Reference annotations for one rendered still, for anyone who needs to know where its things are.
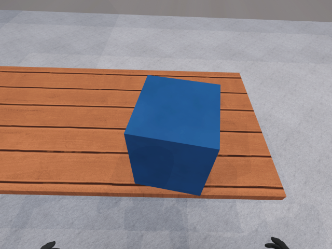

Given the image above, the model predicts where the table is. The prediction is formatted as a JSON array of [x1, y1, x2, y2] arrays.
[[0, 66, 286, 200]]

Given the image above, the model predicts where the right robot hand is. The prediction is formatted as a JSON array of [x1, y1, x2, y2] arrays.
[[265, 237, 289, 249]]

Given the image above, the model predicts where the carton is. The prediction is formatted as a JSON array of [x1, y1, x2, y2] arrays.
[[124, 75, 220, 196]]

